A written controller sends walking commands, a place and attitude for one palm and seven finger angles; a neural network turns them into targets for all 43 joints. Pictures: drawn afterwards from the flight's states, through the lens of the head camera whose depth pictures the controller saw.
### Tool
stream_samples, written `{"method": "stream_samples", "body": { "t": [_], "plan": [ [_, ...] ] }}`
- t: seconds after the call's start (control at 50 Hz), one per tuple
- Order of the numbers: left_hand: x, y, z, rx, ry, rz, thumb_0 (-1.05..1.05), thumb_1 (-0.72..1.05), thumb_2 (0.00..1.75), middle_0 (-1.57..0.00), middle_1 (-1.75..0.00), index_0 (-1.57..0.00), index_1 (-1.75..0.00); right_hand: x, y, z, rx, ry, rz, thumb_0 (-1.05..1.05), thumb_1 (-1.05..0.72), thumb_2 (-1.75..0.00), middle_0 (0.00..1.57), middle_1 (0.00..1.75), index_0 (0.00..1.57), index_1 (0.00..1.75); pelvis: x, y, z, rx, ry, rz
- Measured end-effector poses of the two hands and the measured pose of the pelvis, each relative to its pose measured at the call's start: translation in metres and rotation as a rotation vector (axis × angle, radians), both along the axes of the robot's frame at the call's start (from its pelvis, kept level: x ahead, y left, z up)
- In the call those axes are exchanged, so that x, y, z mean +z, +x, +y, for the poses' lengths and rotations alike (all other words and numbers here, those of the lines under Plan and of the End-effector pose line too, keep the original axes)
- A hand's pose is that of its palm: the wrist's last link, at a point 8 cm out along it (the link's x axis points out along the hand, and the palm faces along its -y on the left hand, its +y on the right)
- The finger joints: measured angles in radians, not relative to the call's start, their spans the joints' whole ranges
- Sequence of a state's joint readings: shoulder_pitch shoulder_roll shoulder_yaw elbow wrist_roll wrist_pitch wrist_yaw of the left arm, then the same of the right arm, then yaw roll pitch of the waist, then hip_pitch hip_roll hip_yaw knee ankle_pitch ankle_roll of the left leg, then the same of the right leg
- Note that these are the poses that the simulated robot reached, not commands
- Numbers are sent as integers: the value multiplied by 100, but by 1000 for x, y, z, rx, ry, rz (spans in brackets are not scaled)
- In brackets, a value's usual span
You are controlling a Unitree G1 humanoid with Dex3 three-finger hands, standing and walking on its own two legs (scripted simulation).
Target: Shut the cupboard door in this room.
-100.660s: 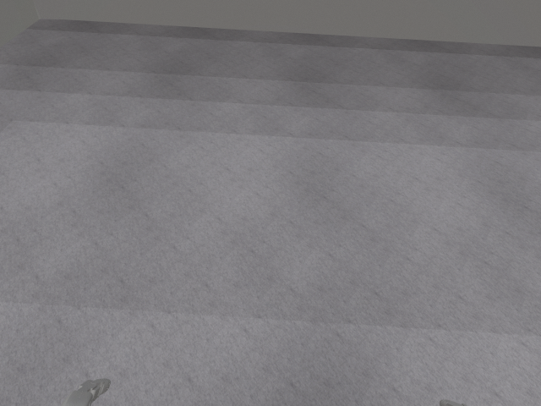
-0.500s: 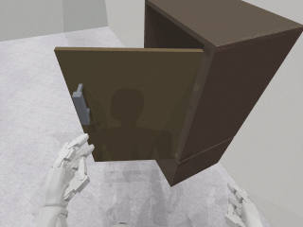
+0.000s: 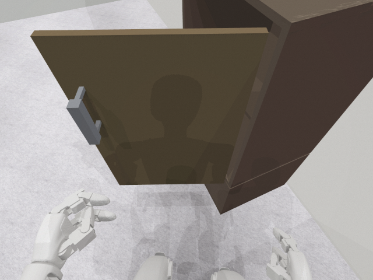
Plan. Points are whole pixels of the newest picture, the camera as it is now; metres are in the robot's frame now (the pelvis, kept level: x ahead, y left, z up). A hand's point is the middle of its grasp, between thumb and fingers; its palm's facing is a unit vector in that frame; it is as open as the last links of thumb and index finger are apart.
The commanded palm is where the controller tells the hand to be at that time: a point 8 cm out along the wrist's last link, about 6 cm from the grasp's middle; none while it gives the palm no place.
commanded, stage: raise the hand and make a fist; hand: left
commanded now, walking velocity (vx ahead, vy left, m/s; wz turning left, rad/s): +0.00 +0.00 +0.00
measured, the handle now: (88, 116) +0.43 +0.25 +0.10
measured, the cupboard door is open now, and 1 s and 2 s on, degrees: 67 67 67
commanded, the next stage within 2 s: bring the fist close to the handle in 1.10 s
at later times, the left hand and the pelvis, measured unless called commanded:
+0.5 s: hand (57, 219) +0.21 +0.23 +0.10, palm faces +0.12 -0.99 -0.02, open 3.0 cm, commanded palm +0.18 +0.28 +0.09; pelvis -0.01 +0.04 +0.02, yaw +1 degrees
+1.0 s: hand (70, 217) +0.21 +0.21 +0.09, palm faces +0.07 -1.00 -0.03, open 3.1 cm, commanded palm +0.19 +0.27 +0.10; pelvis -0.01 +0.03 +0.03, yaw +0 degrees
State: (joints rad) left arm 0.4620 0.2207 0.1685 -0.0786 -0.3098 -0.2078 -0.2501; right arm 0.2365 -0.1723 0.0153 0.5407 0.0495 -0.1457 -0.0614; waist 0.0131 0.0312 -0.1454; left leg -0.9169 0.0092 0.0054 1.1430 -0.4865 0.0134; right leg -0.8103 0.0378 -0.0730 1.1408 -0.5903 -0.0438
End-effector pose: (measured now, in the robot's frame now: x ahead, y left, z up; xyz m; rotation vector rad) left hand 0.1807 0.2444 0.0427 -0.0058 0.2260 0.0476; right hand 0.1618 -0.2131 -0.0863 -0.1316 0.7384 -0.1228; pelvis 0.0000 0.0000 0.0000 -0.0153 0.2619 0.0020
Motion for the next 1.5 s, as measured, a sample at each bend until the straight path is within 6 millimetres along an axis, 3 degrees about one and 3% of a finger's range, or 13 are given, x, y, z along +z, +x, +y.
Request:
{"method": "stream_samples", "body": {
  "t": [0.12,0.22,0.3,0.42,0.46,0.58,0.64,0.78,0.94,1.1,1.24,1.4,1.5],
  "plan": [
    [39,-14,25,115,82,-190,1,90,90,-88,-105,-88,-105,11,-13,-16,1,-91,48,2,-91,-90,21,30,20,30,9,10,11,8,-11,1],
    [18,-7,16,14,25,-207,1,90,90,-97,-115,-97,-115,11,-2,-20,22,-146,19,2,-91,-90,20,30,20,30,-1,2,21,16,-26,17],
    [9,-1,13,-46,8,-140,1,90,90,-105,-123,-105,-123,20,9,-9,18,-144,-29,2,-91,-90,20,30,20,30,1,-1,26,8,-30,11],
    [53,-1,33,60,55,-282,2,90,90,-116,-135,-116,-135,42,22,21,54,-91,-106,2,-91,-90,20,29,20,30,12,-2,32,10,-40,-30],
    [59,-1,37,79,57,-301,1,90,90,-120,-139,-119,-139,46,23,30,77,-74,-120,2,-91,-90,20,30,20,30,14,-3,34,15,-43,-41],
    [33,0,28,3,19,-148,1,90,90,-126,-146,-126,-146,53,16,41,113,-66,-118,2,-90,-89,21,30,20,30,21,-9,37,25,-46,-67],
    [35,1,27,-7,29,-145,1,90,90,-128,-148,-128,-148,56,8,38,110,-81,-105,2,-90,-89,21,30,20,30,23,-11,36,22,-45,-76],
    [72,11,42,61,76,-314,1,90,90,-130,-150,-129,-150,51,-8,25,101,-93,-67,2,-90,-89,21,30,20,30,26,-11,34,23,-44,-90],
    [40,7,20,-12,19,-119,1,90,90,-130,-150,-130,-150,53,-17,9,57,-100,-50,2,-90,-90,21,30,20,30,30,-8,30,14,-30,-92],
    [66,14,24,66,71,-317,1,90,90,-130,-150,-130,-150,45,-7,0,86,-103,-55,2,-91,-90,20,30,20,30,24,-8,20,19,-29,-80],
    [47,10,4,-14,36,-151,1,90,90,-130,-150,-130,-150,48,2,1,70,-66,-75,2,-91,-90,20,30,20,30,28,-3,16,14,-18,-84],
    [62,24,25,93,86,-303,1,90,90,-130,-150,-130,-150,41,7,-5,99,-84,-61,2,-91,-90,21,30,20,30,22,-4,7,20,-17,-72],
    [56,39,18,17,53,-253,1,90,90,-130,-150,-130,-150,38,4,-10,75,-78,-41,2,-91,-90,21,30,20,30,23,-3,8,22,-20,-71]
  ]
}}
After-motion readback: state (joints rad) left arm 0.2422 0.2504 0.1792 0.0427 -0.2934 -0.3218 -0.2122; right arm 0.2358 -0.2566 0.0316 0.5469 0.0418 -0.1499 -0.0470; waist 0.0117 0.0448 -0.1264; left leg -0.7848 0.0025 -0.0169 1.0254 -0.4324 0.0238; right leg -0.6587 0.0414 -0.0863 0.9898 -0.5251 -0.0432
